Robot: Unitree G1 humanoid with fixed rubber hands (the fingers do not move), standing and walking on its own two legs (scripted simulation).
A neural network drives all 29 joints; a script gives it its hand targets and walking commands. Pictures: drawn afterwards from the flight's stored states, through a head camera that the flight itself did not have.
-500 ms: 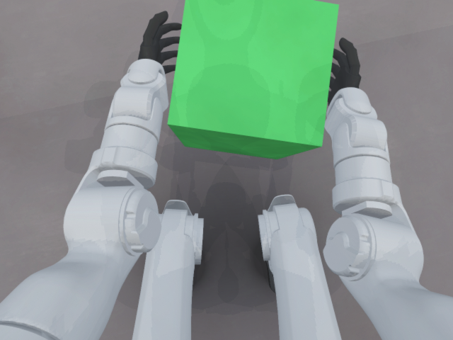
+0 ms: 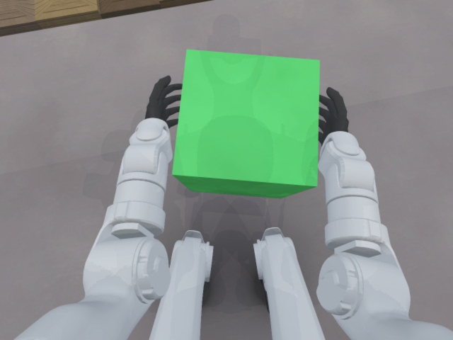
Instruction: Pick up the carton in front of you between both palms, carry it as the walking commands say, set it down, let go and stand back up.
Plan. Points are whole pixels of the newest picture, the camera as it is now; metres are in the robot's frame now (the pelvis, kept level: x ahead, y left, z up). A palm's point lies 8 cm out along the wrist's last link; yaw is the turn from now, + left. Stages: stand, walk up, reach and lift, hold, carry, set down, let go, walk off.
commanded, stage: reach and lift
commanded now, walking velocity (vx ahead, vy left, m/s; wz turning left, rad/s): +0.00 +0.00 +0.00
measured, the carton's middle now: (242, 138) +0.47 -0.02 -0.12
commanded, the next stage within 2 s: hold in 1.98 s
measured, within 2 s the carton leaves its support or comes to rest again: neither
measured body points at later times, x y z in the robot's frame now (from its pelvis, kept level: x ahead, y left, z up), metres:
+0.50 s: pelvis +0.06 +0.00 +0.14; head +0.17 -0.01 +0.58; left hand +0.44 +0.13 +0.10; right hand +0.43 -0.17 +0.10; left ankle +0.09 +0.13 -0.50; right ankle +0.10 -0.14 -0.50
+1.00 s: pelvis +0.08 -0.01 +0.23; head +0.06 -0.01 +0.68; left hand +0.39 +0.15 +0.25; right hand +0.39 -0.16 +0.24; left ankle +0.09 +0.13 -0.50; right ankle +0.10 -0.14 -0.50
